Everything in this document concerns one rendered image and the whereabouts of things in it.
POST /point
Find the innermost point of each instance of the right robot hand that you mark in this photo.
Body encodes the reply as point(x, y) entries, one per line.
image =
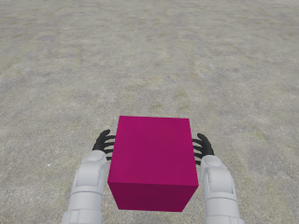
point(205, 148)

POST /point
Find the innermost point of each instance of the robot left forearm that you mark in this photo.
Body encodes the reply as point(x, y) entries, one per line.
point(87, 191)

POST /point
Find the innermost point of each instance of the left robot hand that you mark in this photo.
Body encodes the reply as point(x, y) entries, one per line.
point(100, 143)

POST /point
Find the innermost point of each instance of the robot right forearm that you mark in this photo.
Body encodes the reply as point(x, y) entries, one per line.
point(219, 192)

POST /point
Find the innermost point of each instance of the carton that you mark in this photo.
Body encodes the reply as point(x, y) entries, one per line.
point(153, 165)

